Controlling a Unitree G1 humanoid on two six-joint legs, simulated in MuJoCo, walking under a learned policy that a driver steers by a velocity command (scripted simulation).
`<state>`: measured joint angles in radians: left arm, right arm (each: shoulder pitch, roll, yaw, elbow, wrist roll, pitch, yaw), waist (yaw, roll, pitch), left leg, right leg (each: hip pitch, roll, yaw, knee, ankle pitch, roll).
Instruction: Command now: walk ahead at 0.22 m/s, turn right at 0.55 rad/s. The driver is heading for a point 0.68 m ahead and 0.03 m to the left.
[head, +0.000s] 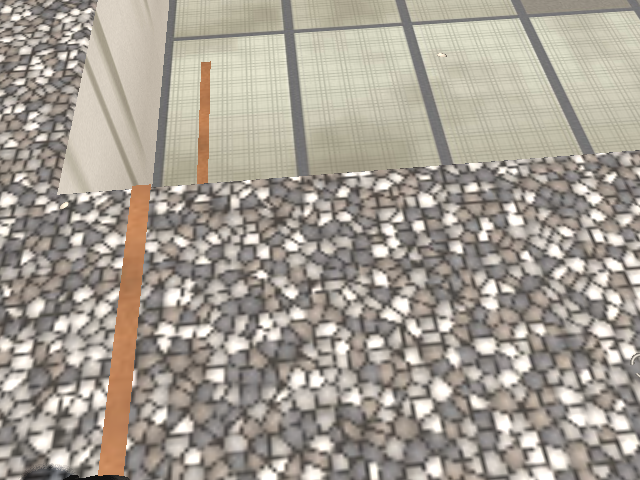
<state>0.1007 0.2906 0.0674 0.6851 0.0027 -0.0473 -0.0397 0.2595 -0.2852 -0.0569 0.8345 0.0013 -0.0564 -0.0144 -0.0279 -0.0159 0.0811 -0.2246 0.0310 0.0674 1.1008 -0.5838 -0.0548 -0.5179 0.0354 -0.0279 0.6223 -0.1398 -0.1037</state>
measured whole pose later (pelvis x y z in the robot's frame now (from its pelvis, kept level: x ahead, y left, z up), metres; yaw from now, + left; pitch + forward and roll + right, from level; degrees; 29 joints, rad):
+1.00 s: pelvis +0.32 -0.06 +0.03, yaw -3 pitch +1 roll +0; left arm 0.31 0.24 0.06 0.78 0.01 -0.10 -0.01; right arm 0.27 -0.30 -0.07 0.79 0.03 -0.05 0.00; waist 0.02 0.05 -0.01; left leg -0.59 0.06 -0.07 1.11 -0.23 0.02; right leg -0.14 0.02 -0.11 0.34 -0.22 -0.04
